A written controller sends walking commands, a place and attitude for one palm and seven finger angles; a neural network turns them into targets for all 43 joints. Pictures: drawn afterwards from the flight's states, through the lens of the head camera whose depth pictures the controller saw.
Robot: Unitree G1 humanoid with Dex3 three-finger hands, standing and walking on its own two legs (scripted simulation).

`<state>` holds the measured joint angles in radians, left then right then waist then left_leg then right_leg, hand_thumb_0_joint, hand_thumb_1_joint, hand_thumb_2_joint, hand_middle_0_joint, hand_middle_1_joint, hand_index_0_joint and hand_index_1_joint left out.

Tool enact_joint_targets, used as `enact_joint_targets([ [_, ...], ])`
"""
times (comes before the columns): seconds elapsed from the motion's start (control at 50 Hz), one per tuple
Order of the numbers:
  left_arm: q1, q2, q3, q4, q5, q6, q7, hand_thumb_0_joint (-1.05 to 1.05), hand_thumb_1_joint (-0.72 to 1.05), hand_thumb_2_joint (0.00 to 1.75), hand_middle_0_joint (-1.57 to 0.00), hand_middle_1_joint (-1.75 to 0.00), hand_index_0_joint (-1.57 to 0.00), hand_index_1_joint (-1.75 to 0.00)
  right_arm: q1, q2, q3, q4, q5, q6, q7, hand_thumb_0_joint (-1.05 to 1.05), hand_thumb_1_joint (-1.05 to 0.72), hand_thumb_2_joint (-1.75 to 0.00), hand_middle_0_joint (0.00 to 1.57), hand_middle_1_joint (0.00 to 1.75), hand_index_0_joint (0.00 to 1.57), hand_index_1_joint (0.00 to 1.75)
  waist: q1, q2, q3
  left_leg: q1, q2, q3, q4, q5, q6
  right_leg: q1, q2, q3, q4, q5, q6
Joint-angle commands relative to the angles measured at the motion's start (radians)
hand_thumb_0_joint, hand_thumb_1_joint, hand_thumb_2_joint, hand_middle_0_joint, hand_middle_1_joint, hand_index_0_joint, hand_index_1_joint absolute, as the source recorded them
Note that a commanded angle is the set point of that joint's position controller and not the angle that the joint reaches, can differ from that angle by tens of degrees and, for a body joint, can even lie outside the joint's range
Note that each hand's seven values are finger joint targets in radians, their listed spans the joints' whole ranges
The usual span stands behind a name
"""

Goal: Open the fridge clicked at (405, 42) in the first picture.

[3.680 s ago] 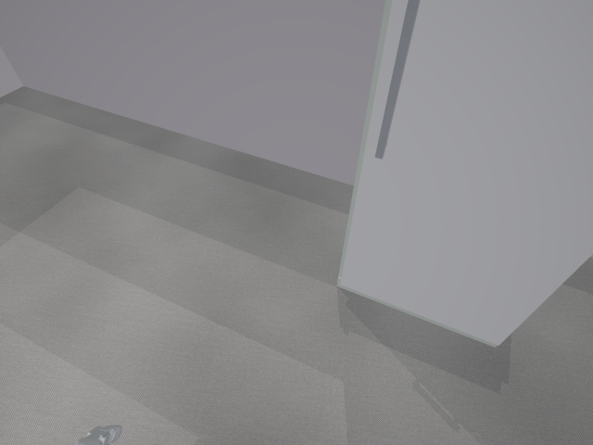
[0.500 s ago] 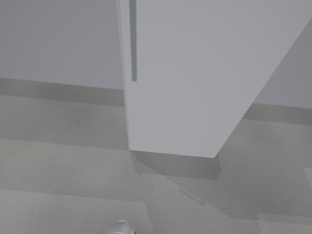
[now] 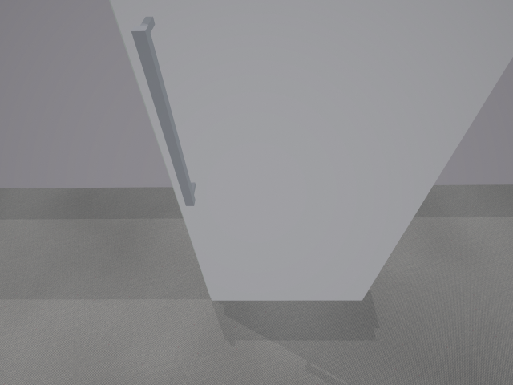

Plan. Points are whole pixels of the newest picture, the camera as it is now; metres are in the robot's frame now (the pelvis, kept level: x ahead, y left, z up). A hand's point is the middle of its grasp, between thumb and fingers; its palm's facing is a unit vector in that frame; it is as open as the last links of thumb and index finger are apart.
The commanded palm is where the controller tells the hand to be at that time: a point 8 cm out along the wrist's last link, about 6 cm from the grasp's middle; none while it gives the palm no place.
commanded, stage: come to a stop and stand still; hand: left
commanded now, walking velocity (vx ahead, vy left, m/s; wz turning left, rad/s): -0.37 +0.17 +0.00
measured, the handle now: (173, 130) +0.48 +0.16 +0.15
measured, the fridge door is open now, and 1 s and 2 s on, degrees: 0 0 0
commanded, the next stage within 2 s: look again from close up in 1.52 s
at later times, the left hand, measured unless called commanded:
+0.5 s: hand out of the picture -0.01 +0.26 -0.17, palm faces +0.14 -0.98 -0.16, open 7.3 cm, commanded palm none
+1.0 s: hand out of the picture -0.01 +0.21 -0.16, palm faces +0.03 -0.98 -0.21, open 7.2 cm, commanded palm none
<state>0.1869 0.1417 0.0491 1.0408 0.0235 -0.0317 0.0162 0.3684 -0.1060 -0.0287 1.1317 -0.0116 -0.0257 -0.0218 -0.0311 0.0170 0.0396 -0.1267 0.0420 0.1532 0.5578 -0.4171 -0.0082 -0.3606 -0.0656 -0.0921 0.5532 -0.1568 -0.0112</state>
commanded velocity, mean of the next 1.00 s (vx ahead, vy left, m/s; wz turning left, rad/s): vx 0.00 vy -0.05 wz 0.00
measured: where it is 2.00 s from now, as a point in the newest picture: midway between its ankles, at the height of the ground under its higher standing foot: outside the picture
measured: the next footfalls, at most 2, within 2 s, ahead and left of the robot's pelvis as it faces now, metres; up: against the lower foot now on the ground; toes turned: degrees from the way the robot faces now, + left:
left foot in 0.36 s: +0.00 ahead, +0.15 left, +0.00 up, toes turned +6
right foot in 0.98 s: -0.03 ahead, -0.10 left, +0.00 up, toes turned -1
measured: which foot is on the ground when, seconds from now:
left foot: up 0.00-0.34, down 0.36-1.00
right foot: down 0.00-0.38, up 0.40-0.96, down 0.98-1.00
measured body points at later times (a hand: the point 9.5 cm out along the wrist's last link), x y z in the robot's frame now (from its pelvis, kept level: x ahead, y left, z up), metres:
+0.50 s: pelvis -0.04 +0.07 +0.01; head -0.05 +0.11 +0.46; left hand -0.02 +0.31 -0.16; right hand +0.02 -0.17 -0.12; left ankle -0.04 +0.15 -0.73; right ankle +0.00 -0.10 -0.67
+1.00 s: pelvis -0.05 +0.02 +0.01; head -0.04 +0.03 +0.46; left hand -0.01 +0.26 -0.15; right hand -0.12 -0.18 -0.15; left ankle -0.04 +0.15 -0.73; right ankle -0.07 -0.10 -0.73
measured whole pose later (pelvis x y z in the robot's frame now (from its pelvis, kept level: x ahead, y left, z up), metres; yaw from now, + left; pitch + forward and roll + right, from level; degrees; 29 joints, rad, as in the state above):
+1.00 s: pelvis -0.05 +0.02 +0.01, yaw +1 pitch +0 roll +1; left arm 0.20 0.17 0.05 1.09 0.01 0.02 0.03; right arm 0.38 -0.11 -0.04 1.16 -0.01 0.01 -0.04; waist -0.05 -0.02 0.01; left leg -0.24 0.03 0.08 0.44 -0.20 0.00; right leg -0.17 -0.04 -0.03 0.44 -0.25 0.02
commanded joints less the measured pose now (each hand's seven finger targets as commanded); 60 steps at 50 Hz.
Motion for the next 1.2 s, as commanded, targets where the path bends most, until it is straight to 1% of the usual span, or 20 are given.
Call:
enact_joint_targets([
  [0.0,0.161,0.200,0.033,0.005,-0.001,0.001,0.028,0.00,0.90,0.90,-0.20,-0.30,-0.20,-0.30,0.051,-0.064,-0.034,-0.050,0.015,0.030,-0.021,0.00,-0.90,-0.90,0.20,0.30,0.20,0.30,0.051,-0.218,-0.146,-0.229,0.000,-0.078,0.334,-0.222,-0.023,0.347,-0.347,0.253,-0.099,1.033,-0.209],
  [0.02,0.146,0.192,0.035,-0.001,0.001,0.004,0.035,0.00,0.90,0.90,-0.20,-0.30,-0.20,-0.30,0.030,-0.079,-0.035,-0.055,0.012,0.039,-0.023,0.00,-0.90,-0.90,0.20,0.30,0.20,0.30,0.062,-0.263,-0.145,-0.265,0.001,-0.120,0.425,-0.224,-0.025,0.336,-0.347,0.266,-0.100,1.038,-0.220],
  [0.1,0.053,0.181,0.047,-0.042,0.005,0.031,0.047,0.00,0.90,0.90,-0.20,-0.30,-0.20,-0.30,-0.043,-0.086,-0.050,-0.084,0.005,0.072,-0.013,0.00,-0.90,-0.90,0.20,0.30,0.20,0.30,0.059,-0.100,-0.114,-0.318,-0.008,-0.165,0.557,-0.132,-0.035,0.240,-0.323,0.193,-0.142,0.776,-0.204],
  [0.14,0.009,0.191,0.049,-0.072,0.007,0.038,0.045,0.00,0.90,0.90,-0.20,-0.30,-0.20,-0.30,-0.050,-0.087,-0.052,-0.100,0.000,0.087,-0.002,0.00,-0.90,-0.90,0.20,0.30,0.20,0.30,0.040,-0.131,-0.107,-0.286,-0.010,-0.156,0.546,-0.076,-0.045,0.146,-0.298,0.157,-0.176,0.604,-0.180],
  [0.28,-0.042,0.213,0.055,-0.106,0.020,0.054,0.030,0.00,0.90,0.90,-0.20,-0.30,-0.20,-0.30,-0.009,-0.101,-0.047,-0.134,-0.003,0.057,0.014,0.00,-0.90,-0.90,0.20,0.30,0.20,0.30,0.015,-0.235,-0.118,-0.138,-0.011,-0.099,0.144,0.017,-0.023,0.067,-0.228,0.167,-0.207,-0.012,-0.120],
  [0.32,-0.028,0.166,0.038,-0.105,0.004,0.067,0.023,0.00,0.90,0.90,-0.20,-0.30,-0.20,-0.30,0.054,-0.127,-0.044,-0.116,-0.003,0.038,0.011,0.00,-0.90,-0.90,0.20,0.30,0.20,0.30,-0.014,-0.065,-0.103,0.037,0.006,-0.133,-0.130,0.133,-0.016,-0.089,-0.133,0.109,-0.068,-0.252,-0.038],
  [0.34,-0.001,0.097,0.021,-0.113,-0.009,0.074,0.016,0.00,0.90,0.90,-0.20,-0.30,-0.20,-0.30,0.035,-0.204,-0.055,-0.129,-0.013,0.025,0.007,0.00,-0.90,-0.90,0.20,0.30,0.20,0.30,-0.014,0.241,-0.044,-0.063,0.190,-0.408,-0.318,-0.041,0.025,-0.178,-0.017,0.037,0.116,-0.347,0.027],
  [0.36,-0.011,0.076,0.017,-0.114,-0.009,0.081,0.017,0.00,0.90,0.90,-0.20,-0.30,-0.20,-0.30,-0.057,-0.256,-0.055,-0.171,-0.022,0.029,-0.001,0.00,-0.90,-0.90,0.20,0.30,0.20,0.30,-0.001,0.342,0.053,-0.290,0.309,-0.561,-0.464,-0.205,0.074,-0.142,0.044,0.075,0.227,-0.368,0.044],
  [0.38,-0.001,0.107,0.026,-0.099,-0.004,0.085,0.012,0.00,0.90,0.90,-0.20,-0.30,-0.20,-0.30,-0.151,-0.252,-0.047,-0.198,-0.028,0.030,-0.007,0.00,-0.90,-0.90,0.20,0.30,0.20,0.30,0.023,0.275,0.088,-0.394,0.319,-0.554,-0.511,-0.327,0.113,-0.075,0.014,0.146,0.303,-0.288,0.034],
  [0.42,0.049,0.125,0.039,-0.058,0.011,0.087,-0.002,0.00,0.90,0.90,-0.20,-0.30,-0.20,-0.30,-0.190,-0.219,-0.037,-0.194,-0.029,0.021,-0.018,0.00,-0.90,-0.90,0.20,0.30,0.20,0.30,0.058,0.169,0.111,-0.361,0.251,-0.482,-0.479,-0.263,0.081,-0.108,0.045,0.171,0.449,-0.194,0.033],
  [0.5,0.137,0.123,0.033,-0.006,0.009,0.070,-0.016,0.00,0.90,0.90,-0.20,-0.30,-0.20,-0.30,-0.105,-0.198,-0.034,-0.163,-0.011,0.003,-0.032,0.00,-0.90,-0.90,0.20,0.30,0.20,0.30,0.044,0.071,0.051,-0.071,0.197,-0.323,-0.412,0.022,0.059,-0.219,0.052,0.154,0.501,-0.090,0.059],
  [0.64,0.128,0.119,0.036,-0.011,0.004,0.086,-0.010,0.00,0.90,0.90,-0.20,-0.30,-0.20,-0.30,0.049,-0.191,-0.039,-0.090,-0.014,0.002,-0.056,0.00,-0.90,-0.90,0.20,0.30,0.20,0.30,-0.007,0.107,-0.024,0.120,0.275,-0.347,-0.342,0.417,0.096,-0.200,0.038,0.172,0.429,-0.171,0.072],
  [0.82,0.071,0.050,0.000,0.007,-0.007,0.077,-0.008,0.00,0.90,0.90,-0.20,-0.30,-0.20,-0.30,0.040,-0.183,-0.041,-0.032,-0.018,0.018,-0.038,0.00,-0.90,-0.90,0.20,0.30,0.20,0.30,-0.019,0.150,-0.015,-0.009,0.231,-0.327,-0.344,0.281,0.146,0.024,0.032,0.070,0.120,-0.278,0.045],
  [0.88,0.119,0.035,-0.004,0.036,-0.012,0.065,0.001,0.00,0.90,0.90,-0.20,-0.30,-0.20,-0.30,0.016,-0.176,-0.042,-0.016,-0.014,0.019,-0.029,0.00,-0.90,-0.90,0.20,0.30,0.20,0.30,0.014,0.156,-0.017,-0.070,0.206,-0.315,-0.327,0.208,0.127,0.122,0.040,0.045,-0.016,-0.180,0.034],
  [0.92,0.154,0.053,-0.005,0.060,-0.011,0.050,0.009,0.00,0.90,0.90,-0.20,-0.30,-0.20,-0.30,0.018,-0.142,-0.036,-0.006,-0.005,0.018,-0.023,0.00,-0.90,-0.90,0.20,0.30,0.20,0.30,0.039,0.081,-0.017,-0.142,0.148,-0.258,-0.259,0.204,0.074,0.255,0.028,0.045,-0.211,-0.020,0.034],
  [0.98,0.111,0.128,-0.007,0.065,-0.014,0.027,0.022,0.00,0.90,0.90,-0.20,-0.30,-0.20,-0.30,0.028,-0.040,-0.004,-0.007,0.000,0.021,-0.010,0.00,-0.90,-0.90,0.20,0.30,0.20,0.30,0.017,-0.108,0.045,-0.210,0.031,-0.131,-0.156,0.111,-0.006,0.197,-0.168,0.234,-0.323,-0.170,-0.049],
  [1.0,0.088,0.136,-0.011,0.054,-0.015,0.028,0.022,0.00,0.90,0.90,-0.20,-0.30,-0.20,-0.30,0.036,-0.039,-0.001,-0.001,-0.003,0.022,-0.003,0.00,-0.90,-0.90,0.20,0.30,0.20,0.30,0.007,-0.048,0.061,-0.152,0.028,-0.134,-0.157,0.152,-0.004,0.124,-0.169,0.217,-0.328,-0.210,-0.055],
  [1.02,0.090,0.132,-0.008,0.057,-0.014,0.019,0.021,0.00,0.90,0.90,-0.20,-0.30,-0.20,-0.30,0.038,-0.034,0.001,0.006,-0.011,0.028,-0.006,0.00,-0.90,-0.90,0.20,0.30,0.20,0.30,0.012,-0.196,0.066,-0.136,0.024,-0.119,-0.132,0.179,-0.008,0.106,-0.125,0.220,-0.343,-0.197,-0.054],
  [1.04,0.091,0.110,-0.012,0.061,-0.015,0.018,0.022,0.00,0.90,0.90,-0.20,-0.30,-0.20,-0.30,0.040,-0.052,0.000,0.008,-0.013,0.031,-0.007,0.00,-0.90,-0.90,0.20,0.30,0.20,0.30,0.015,-0.224,0.099,-0.128,0.033,-0.113,-0.124,0.187,-0.007,0.078,-0.124,0.211,-0.354,-0.188,-0.056],
  [1.18,0.119,0.083,-0.019,0.056,-0.022,0.014,0.024,0.00,0.90,0.90,-0.20,-0.30,-0.20,-0.30,0.041,-0.070,0.004,0.025,-0.008,0.026,-0.014,0.00,-0.90,-0.90,0.20,0.30,0.20,0.30,0.019,-0.056,0.072,-0.074,0.064,-0.128,-0.167,0.337,-0.015,0.144,-0.058,0.140,-0.269,0.040,-0.030],
])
